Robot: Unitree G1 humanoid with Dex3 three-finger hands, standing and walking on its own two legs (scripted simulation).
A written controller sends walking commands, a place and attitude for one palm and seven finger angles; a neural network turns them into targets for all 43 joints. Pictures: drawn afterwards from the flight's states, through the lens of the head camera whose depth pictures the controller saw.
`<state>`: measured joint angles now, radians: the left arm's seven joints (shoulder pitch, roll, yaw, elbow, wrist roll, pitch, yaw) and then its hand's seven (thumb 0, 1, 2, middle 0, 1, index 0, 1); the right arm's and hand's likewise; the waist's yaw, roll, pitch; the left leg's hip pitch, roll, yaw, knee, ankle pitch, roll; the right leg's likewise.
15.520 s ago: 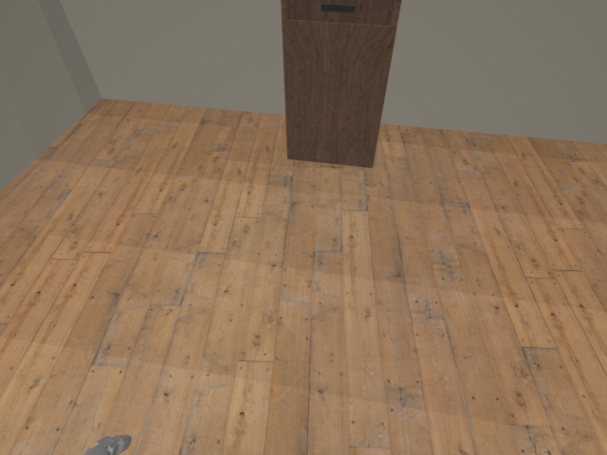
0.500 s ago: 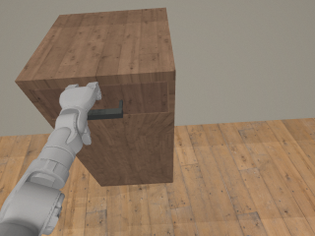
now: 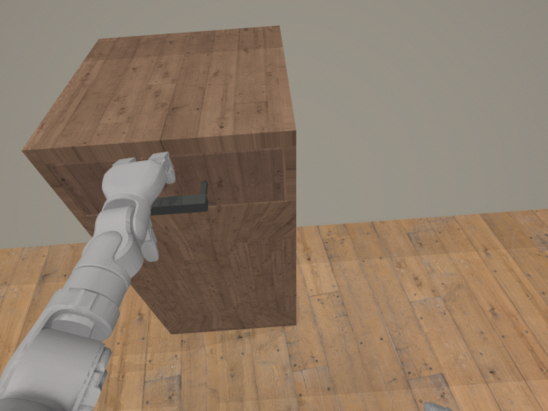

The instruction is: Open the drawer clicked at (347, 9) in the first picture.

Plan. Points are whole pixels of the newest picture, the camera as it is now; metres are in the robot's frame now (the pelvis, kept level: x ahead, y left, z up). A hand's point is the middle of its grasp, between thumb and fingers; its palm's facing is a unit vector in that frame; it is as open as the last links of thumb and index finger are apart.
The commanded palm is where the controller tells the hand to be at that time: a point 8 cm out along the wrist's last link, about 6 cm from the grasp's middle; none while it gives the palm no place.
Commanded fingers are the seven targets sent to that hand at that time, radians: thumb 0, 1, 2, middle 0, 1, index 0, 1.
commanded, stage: move the hooked fingers above the handle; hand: left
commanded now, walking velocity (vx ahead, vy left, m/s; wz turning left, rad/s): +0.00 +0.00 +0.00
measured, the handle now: (173, 196) +0.49 +0.21 +0.02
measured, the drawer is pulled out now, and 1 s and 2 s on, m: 0.00 0.00 0.00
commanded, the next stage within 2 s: lower the fingers behind the handle in 1.84 s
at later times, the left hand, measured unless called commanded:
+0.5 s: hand (155, 199) +0.43 +0.21 +0.08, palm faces -0.13 -0.03 -0.99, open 13.8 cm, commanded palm +0.41 +0.21 +0.13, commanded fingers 0.00 -0.50 0.30 -0.30 -1.20 -0.30 -1.20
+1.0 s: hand (172, 216) +0.40 +0.18 +0.06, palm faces -0.16 -0.06 -0.99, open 13.8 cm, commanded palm +0.40 +0.20 +0.14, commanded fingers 0.00 -0.50 0.30 -0.30 -1.20 -0.30 -1.20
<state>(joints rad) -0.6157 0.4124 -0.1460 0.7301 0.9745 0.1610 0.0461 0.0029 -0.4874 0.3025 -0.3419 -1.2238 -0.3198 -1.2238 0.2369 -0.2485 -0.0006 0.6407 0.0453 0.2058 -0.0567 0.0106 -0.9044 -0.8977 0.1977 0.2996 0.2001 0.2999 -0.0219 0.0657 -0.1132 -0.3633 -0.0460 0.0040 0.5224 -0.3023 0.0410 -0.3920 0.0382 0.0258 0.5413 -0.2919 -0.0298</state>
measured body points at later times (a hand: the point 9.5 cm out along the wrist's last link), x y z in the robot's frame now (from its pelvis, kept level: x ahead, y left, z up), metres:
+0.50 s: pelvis +0.00 +0.00 +0.00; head +0.04 -0.03 +0.44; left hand +0.43 +0.21 +0.13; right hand +0.08 -0.26 -0.14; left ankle -0.03 +0.10 -0.73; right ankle -0.02 -0.10 -0.73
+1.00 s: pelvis +0.00 +0.00 +0.00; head +0.03 -0.02 +0.45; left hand +0.41 +0.18 +0.12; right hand +0.14 -0.25 -0.13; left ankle -0.03 +0.10 -0.73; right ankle -0.02 -0.10 -0.73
